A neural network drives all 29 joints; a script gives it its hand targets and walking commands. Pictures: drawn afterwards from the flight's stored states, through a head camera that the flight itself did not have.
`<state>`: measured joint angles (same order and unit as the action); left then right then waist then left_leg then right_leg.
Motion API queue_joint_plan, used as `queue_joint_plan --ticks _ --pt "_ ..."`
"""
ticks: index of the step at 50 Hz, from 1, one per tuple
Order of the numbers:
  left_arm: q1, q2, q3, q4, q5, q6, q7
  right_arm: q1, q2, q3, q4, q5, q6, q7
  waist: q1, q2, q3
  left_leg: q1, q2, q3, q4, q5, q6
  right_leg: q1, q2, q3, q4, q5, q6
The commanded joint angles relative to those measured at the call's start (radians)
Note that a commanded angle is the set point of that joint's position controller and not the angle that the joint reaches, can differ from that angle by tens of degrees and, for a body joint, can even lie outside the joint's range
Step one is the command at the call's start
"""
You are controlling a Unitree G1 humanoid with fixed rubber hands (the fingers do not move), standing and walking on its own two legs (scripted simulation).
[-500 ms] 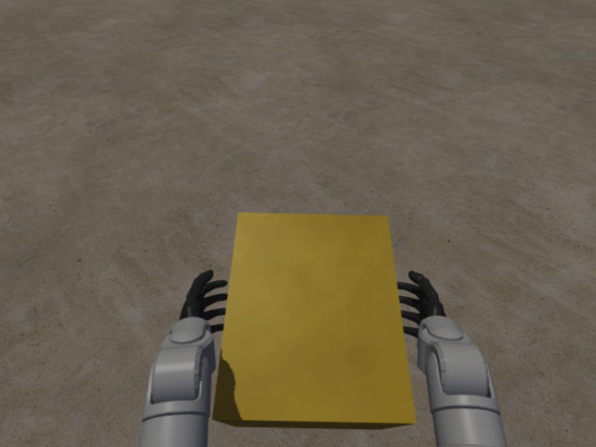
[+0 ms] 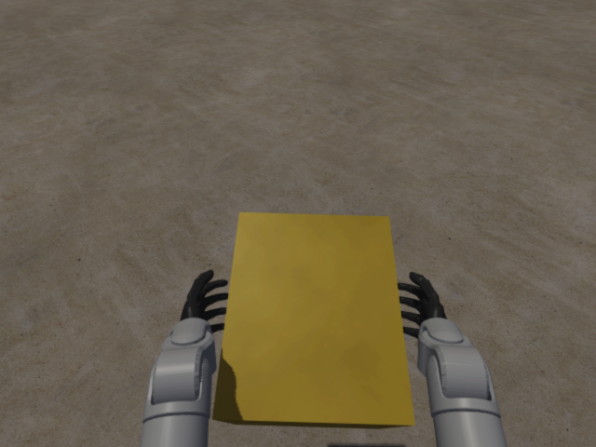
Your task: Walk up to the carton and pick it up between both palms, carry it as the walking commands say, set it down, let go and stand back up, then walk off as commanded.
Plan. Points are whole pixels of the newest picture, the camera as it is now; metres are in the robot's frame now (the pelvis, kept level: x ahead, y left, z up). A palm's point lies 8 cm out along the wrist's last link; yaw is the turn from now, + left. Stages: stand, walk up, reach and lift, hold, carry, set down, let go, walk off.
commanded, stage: carry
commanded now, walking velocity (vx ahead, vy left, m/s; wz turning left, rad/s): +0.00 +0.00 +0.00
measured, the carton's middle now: (310, 323) +0.32 +0.00 -0.05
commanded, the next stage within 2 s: hold in 0.50 s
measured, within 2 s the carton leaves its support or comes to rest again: neither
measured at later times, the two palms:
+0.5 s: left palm (203, 325) +0.28 +0.15 +0.03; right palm (433, 326) +0.27 -0.17 +0.02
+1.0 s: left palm (200, 305) +0.29 +0.15 +0.06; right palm (438, 314) +0.27 -0.17 +0.05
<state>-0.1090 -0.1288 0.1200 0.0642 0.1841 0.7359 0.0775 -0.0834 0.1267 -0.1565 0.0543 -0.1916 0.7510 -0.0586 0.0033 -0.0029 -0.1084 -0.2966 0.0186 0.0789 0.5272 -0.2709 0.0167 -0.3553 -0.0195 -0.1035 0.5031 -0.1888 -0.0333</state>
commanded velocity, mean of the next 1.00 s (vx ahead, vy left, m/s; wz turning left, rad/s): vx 0.00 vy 0.00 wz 0.00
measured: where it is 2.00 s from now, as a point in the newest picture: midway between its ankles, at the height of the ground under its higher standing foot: outside the picture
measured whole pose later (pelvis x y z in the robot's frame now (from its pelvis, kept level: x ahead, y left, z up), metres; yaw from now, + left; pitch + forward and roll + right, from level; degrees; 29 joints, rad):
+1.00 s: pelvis +0.00 +0.00 +0.01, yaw +0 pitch -5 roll +0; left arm -0.25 -0.15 0.23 0.23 0.29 0.70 0.02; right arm -0.22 0.14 -0.22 0.19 -0.28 0.75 -0.01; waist -0.04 0.01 -0.01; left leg -0.08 0.01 0.08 0.39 -0.22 0.03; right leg -0.14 -0.02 -0.10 0.38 -0.14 -0.03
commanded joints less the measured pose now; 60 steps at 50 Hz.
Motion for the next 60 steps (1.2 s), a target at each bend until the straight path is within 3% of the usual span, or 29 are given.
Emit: queue_joint_plan --ticks 1,25,26,27,31,40,60 --pt "-0.392 -0.753 -0.511 -0.089 -0.233 -0.045 -0.222 -0.445 0.659 0.520 -0.118 0.237 -0.057 0.224 0.001 -0.003 -0.221 0.032 0.104 -0.100 -0.090 0.085 0.027 0.135 -0.110 0.115 -0.069 0.121 -0.027" --pt "-0.397 -0.766 -0.510 -0.022 -0.228 -0.106 -0.233 -0.441 0.670 0.533 -0.070 0.222 -0.120 0.228 0.011 -0.006 -0.220 0.042 0.106 -0.095 -0.083 0.077 0.026 0.148 -0.109 0.128 -0.073 0.150 -0.035" --pt "-0.422 -0.831 -0.531 -0.024 -0.221 -0.078 -0.257 -0.520 0.773 0.616 -0.141 0.241 -0.091 0.237 -0.006 -0.014 -0.198 0.117 -0.103 -0.141 -0.138 0.180 0.051 0.296 0.073 0.205 -0.067 0.197 0.008" --pt "-0.465 -0.830 -0.551 -0.070 -0.218 -0.096 -0.264 -0.532 0.796 0.627 -0.125 0.239 -0.099 0.242 0.013 -0.012 -0.210 0.094 -0.100 -0.143 -0.143 0.206 0.052 0.339 0.063 0.225 -0.072 0.260 0.010" --pt "-0.538 -0.833 -0.536 -0.078 -0.201 -0.082 -0.284 -0.581 0.795 0.598 -0.093 0.232 -0.094 0.256 -0.008 -0.003 -0.231 0.121 -0.083 -0.170 -0.158 0.253 0.056 0.376 0.070 0.231 -0.094 0.278 0.006" --pt "-0.540 -0.856 -0.432 0.109 -0.151 -0.059 -0.309 -0.602 0.824 0.507 0.041 0.179 -0.053 0.290 -0.039 -0.010 -0.112 0.094 -0.071 -0.184 -0.223 0.153 0.064 0.420 0.071 0.208 -0.146 0.168 0.008" --pt "-0.648 -0.923 -0.435 0.150 -0.158 -0.085 -0.324 -0.697 0.859 0.486 0.070 0.186 -0.070 0.329 -0.051 0.008 -0.147 0.055 -0.049 -0.188 -0.246 0.101 0.067 0.445 0.088 0.193 -0.130 0.145 0.009"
